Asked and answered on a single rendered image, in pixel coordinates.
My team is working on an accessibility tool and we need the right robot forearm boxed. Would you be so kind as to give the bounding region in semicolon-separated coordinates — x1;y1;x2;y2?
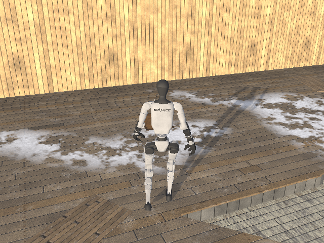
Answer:
183;122;194;145

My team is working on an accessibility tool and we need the robot head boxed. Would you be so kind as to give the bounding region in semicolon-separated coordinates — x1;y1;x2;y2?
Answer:
154;79;171;104

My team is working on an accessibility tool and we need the left robot hand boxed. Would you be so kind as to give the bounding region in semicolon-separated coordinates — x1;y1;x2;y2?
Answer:
133;133;145;141

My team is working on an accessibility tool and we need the left robot forearm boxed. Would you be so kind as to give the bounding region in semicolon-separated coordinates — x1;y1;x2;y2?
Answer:
134;121;142;135

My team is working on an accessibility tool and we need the right robot upper arm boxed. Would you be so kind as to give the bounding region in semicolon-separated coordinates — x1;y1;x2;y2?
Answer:
173;102;188;130

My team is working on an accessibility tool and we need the robot right shin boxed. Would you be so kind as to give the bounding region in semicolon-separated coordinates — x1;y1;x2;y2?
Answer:
167;163;175;194

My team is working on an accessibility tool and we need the right robot hand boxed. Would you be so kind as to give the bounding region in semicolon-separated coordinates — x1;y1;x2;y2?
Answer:
184;143;196;156

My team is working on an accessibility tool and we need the left robot upper arm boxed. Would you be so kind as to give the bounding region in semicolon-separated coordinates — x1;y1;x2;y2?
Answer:
137;101;152;129

